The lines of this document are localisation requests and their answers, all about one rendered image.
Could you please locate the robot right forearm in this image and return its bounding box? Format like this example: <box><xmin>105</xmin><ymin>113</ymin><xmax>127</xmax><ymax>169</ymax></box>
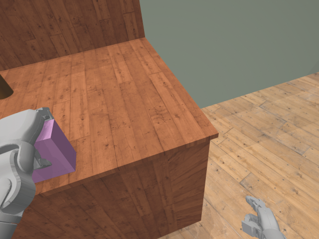
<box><xmin>261</xmin><ymin>229</ymin><xmax>287</xmax><ymax>239</ymax></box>

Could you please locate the robot left forearm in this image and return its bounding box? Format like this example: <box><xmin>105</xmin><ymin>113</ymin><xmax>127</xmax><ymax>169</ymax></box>
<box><xmin>0</xmin><ymin>140</ymin><xmax>36</xmax><ymax>239</ymax></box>

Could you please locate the table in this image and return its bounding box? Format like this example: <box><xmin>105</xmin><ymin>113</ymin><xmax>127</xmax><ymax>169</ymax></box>
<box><xmin>0</xmin><ymin>0</ymin><xmax>219</xmax><ymax>239</ymax></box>

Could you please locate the right robot hand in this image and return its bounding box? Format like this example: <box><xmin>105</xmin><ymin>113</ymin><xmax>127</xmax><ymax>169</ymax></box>
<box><xmin>241</xmin><ymin>196</ymin><xmax>280</xmax><ymax>239</ymax></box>

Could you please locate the left robot hand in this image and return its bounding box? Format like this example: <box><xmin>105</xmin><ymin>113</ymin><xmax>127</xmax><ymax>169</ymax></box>
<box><xmin>0</xmin><ymin>107</ymin><xmax>54</xmax><ymax>170</ymax></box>

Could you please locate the sponge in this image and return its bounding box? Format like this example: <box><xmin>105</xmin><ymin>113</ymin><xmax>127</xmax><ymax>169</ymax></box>
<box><xmin>32</xmin><ymin>119</ymin><xmax>76</xmax><ymax>183</ymax></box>

